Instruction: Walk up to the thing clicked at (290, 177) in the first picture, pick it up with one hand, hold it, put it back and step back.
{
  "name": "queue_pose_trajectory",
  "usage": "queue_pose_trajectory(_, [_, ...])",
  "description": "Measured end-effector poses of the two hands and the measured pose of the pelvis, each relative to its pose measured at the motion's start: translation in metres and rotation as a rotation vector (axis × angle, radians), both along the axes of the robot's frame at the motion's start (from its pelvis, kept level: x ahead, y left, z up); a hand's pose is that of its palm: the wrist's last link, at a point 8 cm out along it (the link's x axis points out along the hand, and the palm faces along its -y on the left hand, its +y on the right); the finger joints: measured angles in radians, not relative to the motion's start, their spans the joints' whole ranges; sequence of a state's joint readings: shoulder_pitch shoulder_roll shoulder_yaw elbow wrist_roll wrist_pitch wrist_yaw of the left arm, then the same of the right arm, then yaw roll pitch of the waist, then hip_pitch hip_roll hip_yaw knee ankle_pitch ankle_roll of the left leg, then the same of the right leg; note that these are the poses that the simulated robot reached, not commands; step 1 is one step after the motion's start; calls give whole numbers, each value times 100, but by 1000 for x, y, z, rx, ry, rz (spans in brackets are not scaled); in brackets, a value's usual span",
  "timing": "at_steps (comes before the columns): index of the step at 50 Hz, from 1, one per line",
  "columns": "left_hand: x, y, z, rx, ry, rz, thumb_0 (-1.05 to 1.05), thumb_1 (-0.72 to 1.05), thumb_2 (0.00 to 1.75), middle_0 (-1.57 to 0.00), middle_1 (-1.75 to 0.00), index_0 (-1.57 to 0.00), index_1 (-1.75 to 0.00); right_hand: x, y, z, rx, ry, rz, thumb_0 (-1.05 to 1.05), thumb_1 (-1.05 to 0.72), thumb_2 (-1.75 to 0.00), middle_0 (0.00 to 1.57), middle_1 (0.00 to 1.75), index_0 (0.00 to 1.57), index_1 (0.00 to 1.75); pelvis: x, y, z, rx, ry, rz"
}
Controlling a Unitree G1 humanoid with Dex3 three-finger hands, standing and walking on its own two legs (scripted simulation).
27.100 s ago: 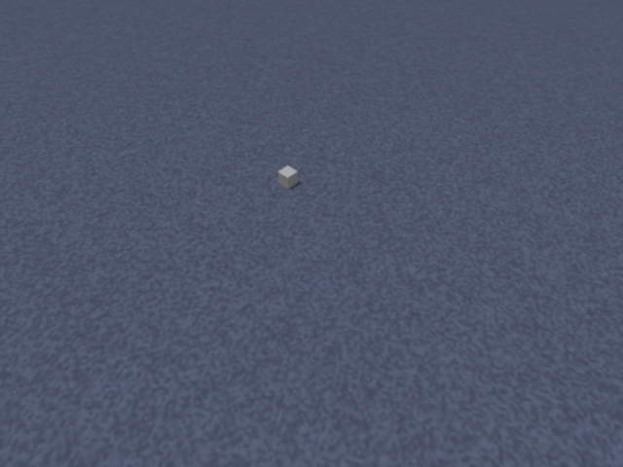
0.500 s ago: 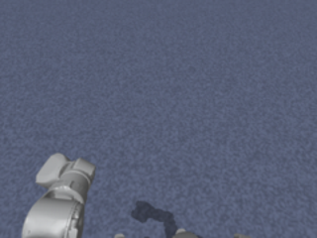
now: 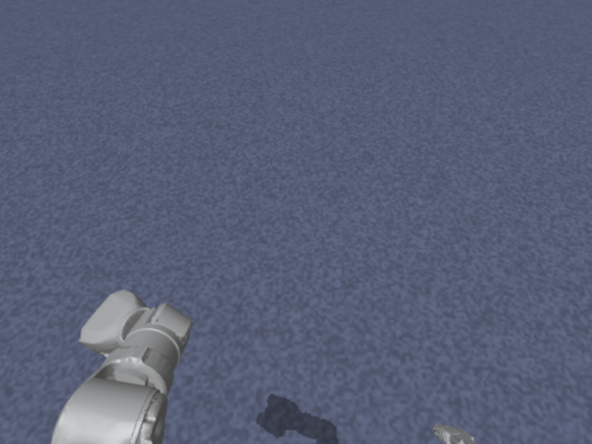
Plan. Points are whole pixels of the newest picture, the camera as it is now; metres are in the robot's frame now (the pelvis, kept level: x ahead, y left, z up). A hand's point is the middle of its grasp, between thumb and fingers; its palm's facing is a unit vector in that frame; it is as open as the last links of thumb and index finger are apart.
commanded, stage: hold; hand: left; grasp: from above
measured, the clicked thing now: (140, 350) +0.32 +0.23 -0.10
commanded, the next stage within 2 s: crouch in 1.58 s
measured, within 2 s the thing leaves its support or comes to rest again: neither
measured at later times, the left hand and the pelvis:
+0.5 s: hand (141, 327) +0.33 +0.21 -0.04, palm faces -0.18 -0.42 -0.89, open 9.6 cm; pelvis +0.01 +0.00 +0.01, yaw +0 degrees
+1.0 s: hand (137, 326) +0.32 +0.21 -0.02, palm faces -0.16 -0.41 -0.90, open 9.7 cm; pelvis +0.02 +0.00 +0.02, yaw +0 degrees
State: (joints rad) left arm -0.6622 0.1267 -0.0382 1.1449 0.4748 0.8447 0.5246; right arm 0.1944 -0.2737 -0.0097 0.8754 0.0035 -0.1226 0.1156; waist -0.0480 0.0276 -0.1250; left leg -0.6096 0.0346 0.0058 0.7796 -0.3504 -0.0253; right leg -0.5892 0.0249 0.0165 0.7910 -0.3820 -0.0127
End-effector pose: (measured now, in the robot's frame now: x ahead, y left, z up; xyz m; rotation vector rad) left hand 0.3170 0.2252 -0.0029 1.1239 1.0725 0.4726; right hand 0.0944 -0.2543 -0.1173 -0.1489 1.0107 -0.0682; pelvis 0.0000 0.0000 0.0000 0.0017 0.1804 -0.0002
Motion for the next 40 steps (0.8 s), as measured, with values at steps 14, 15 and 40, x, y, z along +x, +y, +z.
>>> queue_pose_trajectory(14, [7, -3, 18, 13, 1, -2, -5, 4, 43, -69, -46, -78, -46, 24, 1, 10, 11, -45, 15, 0, -90, -89, 20, 30, 20, 29, 9, -1, 8, 6, -32, 0])
queue_pose_trajectory(15, [7, -3, 19, 12, 1, 0, -5, 4, 43, -69, -46, -78, -46, 25, 1, 10, 13, -45, 17, 0, -90, -89, 20, 30, 20, 29, 10, -1, 9, 6, -33, 0])
queue_pose_trajectory(40, [5, -8, 35, 8, -10, 23, -6, 3, 45, -70, -46, -77, -48, 48, 3, 22, 27, -82, 49, 1, -90, -89, 20, 30, 20, 29, 15, -4, 17, 7, -64, 6])
